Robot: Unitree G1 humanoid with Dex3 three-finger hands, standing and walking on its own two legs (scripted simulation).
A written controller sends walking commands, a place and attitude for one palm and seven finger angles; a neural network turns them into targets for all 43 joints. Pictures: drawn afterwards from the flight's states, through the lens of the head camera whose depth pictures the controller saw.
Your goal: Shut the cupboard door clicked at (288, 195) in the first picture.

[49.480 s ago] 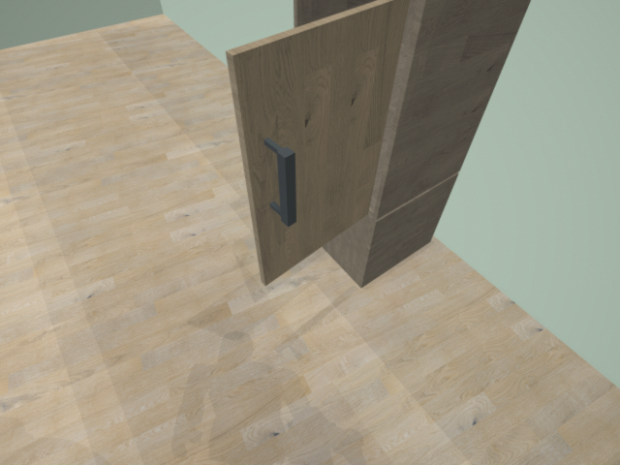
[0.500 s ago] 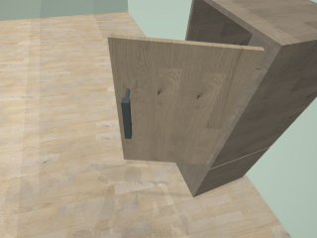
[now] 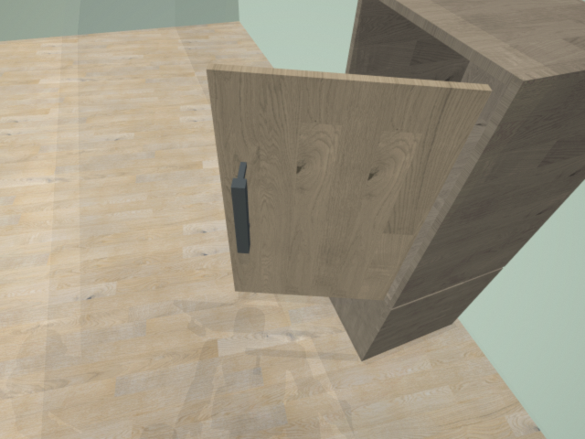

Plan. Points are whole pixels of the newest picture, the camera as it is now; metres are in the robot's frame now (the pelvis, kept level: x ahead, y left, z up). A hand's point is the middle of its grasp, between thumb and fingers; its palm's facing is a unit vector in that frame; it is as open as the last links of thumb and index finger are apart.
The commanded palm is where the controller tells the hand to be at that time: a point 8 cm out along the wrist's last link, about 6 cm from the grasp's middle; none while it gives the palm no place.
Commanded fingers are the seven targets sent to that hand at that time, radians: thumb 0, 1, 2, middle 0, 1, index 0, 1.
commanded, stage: look again from close up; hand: left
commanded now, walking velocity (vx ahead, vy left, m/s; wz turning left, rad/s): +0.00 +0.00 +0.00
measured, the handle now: (243, 210) +0.48 +0.13 +0.00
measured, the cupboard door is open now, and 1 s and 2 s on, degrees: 66 66 66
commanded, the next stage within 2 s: raise the hand and make a fist in 0.66 s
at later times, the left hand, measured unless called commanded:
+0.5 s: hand out of the picture +0.00 +0.18 -0.18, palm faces -0.03 -0.98 -0.22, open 7.3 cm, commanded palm none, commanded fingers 0.00 0.90 0.90 -0.20 -0.30 -0.20 -0.30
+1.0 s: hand (182, 357) +0.21 +0.16 +0.00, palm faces +0.18 -0.98 -0.06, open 7.0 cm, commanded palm +0.11 +0.21 -0.06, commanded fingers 0.00 0.90 0.90 -0.42 -0.54 -0.42 -0.54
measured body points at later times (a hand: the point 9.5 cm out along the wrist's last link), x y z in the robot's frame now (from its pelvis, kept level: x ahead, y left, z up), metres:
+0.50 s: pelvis +0.00 -0.01 +0.00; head +0.02 +0.00 +0.45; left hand +0.01 +0.23 -0.16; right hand +0.04 -0.27 -0.14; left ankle +0.04 +0.05 -0.74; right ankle -0.06 -0.13 -0.74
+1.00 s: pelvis -0.02 -0.04 -0.03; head -0.01 -0.05 +0.42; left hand +0.20 +0.21 +0.01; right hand +0.13 -0.28 -0.13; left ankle +0.04 +0.05 -0.74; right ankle -0.04 -0.12 -0.74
